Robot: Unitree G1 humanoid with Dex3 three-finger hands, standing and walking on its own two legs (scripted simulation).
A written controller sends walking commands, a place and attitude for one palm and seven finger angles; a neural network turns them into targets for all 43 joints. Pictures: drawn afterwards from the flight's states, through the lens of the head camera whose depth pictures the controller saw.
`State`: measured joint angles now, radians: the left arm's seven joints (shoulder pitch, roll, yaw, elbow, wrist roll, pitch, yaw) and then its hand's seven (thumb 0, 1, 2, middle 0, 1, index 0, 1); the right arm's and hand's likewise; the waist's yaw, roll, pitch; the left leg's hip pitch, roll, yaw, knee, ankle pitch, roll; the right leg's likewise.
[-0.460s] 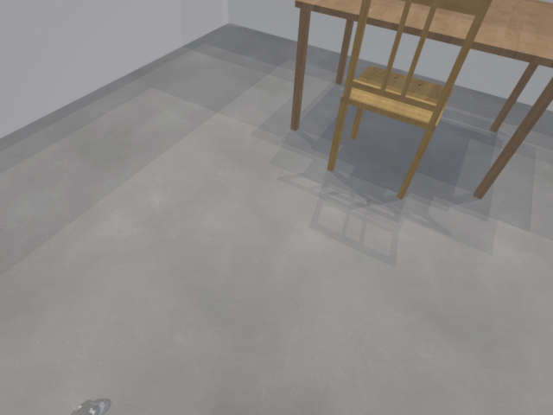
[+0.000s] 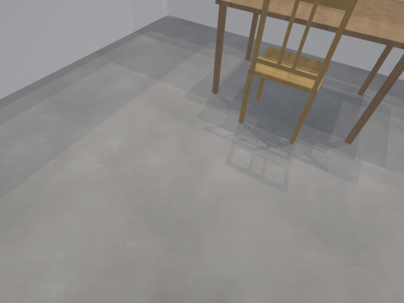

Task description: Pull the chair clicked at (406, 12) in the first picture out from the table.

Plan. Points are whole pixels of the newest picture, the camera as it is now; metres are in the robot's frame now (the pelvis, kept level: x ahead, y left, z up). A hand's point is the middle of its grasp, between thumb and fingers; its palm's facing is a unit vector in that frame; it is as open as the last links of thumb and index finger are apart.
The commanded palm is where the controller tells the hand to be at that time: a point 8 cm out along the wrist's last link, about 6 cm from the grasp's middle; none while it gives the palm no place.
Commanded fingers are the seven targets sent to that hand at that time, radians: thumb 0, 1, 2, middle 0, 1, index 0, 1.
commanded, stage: stand and wait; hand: left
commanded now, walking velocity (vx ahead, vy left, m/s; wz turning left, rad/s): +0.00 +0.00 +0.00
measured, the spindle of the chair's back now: (287, 34) +1.42 -0.38 -0.07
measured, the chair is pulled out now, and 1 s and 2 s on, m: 0.00 0.00 0.00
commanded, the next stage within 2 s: look at it before walking up in 0.36 s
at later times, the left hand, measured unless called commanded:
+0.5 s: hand out of the picture +0.08 +0.24 -0.15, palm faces -0.04 -0.94 -0.33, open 7.4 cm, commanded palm none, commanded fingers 0.00 0.90 0.90 -0.20 -0.30 -0.20 -0.30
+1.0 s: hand out of the picture +0.08 +0.23 -0.16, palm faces -0.04 -0.95 -0.32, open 7.4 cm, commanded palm none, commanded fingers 0.00 0.90 0.90 -0.20 -0.30 -0.20 -0.30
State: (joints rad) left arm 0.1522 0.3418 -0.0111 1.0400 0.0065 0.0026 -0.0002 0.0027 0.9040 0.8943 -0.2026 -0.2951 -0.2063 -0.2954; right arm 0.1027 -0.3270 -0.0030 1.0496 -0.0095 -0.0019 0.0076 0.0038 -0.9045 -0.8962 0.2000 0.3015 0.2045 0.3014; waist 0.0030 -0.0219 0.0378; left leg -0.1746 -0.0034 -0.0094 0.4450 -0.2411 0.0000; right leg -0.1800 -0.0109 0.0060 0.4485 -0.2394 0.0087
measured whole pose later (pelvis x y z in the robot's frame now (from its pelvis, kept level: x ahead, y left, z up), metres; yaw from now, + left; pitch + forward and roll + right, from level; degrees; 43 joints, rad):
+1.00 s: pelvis +0.00 -0.01 +0.00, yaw -1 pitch -2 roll +0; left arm 0.14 0.34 -0.01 1.09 0.01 -0.01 0.00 0.00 0.90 0.89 -0.20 -0.29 -0.21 -0.30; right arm 0.10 -0.34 0.00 1.11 0.00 -0.01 0.01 0.00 -0.91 -0.90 0.20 0.30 0.20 0.30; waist 0.00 -0.01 0.04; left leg -0.14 0.02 -0.01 0.37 -0.21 -0.02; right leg -0.15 0.01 0.01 0.38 -0.21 -0.01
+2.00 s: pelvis +0.30 -0.02 -0.02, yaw -17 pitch -2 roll +0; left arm 0.35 0.19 0.06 1.10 0.02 -0.03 0.01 0.00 0.91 0.89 -0.20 -0.29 -0.20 -0.29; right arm 0.16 -0.12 -0.04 1.01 -0.01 -0.08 0.00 -0.01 -0.92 -0.90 0.20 0.30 0.20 0.30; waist 0.03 -0.05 0.07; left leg -0.33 0.04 0.19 0.59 -0.23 0.07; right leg -0.38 -0.02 0.00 1.28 -0.37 -0.04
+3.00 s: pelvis +0.67 -0.16 -0.01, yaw -25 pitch -2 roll -2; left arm 0.31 0.17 0.04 1.11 0.01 0.00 0.02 0.00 0.91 0.89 -0.20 -0.29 -0.20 -0.29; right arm 0.16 -0.13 -0.03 1.01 -0.01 -0.06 -0.03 -0.01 -0.94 -0.90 0.20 0.30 0.20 0.30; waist 0.02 -0.05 0.06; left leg -0.29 0.08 0.21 0.54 -0.22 0.05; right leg -0.37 -0.06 -0.08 1.04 -0.47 0.02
